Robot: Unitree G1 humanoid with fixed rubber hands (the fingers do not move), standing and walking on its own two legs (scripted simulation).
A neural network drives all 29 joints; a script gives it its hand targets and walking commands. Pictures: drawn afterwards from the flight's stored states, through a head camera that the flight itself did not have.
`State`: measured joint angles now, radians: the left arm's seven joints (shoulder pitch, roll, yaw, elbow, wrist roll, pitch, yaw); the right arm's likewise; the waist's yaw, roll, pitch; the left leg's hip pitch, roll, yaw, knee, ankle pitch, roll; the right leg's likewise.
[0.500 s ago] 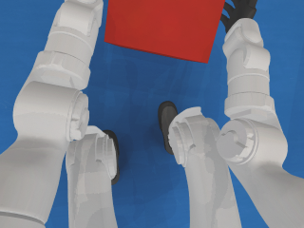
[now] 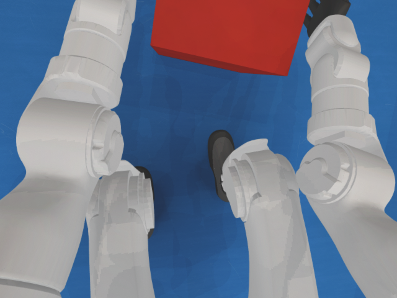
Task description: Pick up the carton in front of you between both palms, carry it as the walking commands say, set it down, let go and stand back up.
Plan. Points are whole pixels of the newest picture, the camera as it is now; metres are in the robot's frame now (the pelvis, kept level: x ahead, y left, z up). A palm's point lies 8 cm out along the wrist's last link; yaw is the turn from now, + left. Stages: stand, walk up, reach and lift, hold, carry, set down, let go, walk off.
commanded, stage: set down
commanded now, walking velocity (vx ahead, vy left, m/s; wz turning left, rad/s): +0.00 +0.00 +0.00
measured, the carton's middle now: (220, 6) +0.55 -0.11 -0.25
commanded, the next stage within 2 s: let go in 1.86 s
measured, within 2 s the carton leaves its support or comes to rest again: rests again in 0.14 s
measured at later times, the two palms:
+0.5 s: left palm out of the picture +0.59 +0.04 -0.18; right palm (323, 14) +0.51 -0.26 -0.16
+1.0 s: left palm out of the picture +0.61 +0.09 -0.13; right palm (329, 33) +0.48 -0.26 -0.15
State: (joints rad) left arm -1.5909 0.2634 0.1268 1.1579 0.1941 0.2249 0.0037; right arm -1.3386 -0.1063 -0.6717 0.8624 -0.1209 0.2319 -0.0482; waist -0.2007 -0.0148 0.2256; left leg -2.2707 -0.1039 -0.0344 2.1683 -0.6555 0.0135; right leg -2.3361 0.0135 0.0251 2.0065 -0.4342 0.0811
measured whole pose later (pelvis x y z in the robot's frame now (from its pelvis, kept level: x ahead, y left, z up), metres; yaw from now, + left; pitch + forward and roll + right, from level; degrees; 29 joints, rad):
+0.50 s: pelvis +0.02 +0.00 -0.01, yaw -2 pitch +45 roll -6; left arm -1.57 0.19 0.17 1.09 0.28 0.18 -0.02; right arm -1.34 -0.16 -0.74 0.93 -0.12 0.18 -0.02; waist -0.17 -0.05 0.24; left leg -2.27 -0.10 -0.05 2.22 -0.72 0.02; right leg -2.35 0.02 0.01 2.05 -0.49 0.09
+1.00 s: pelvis -0.01 -0.01 +0.00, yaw -1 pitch +39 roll -5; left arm -1.67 0.52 -0.19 1.17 -0.13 0.17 0.00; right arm -1.30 -0.15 -0.41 0.93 0.17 0.07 -0.17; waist -0.20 -0.01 0.31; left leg -2.22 -0.09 -0.07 2.17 -0.64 -0.02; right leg -2.28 0.02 -0.02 2.00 -0.41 0.05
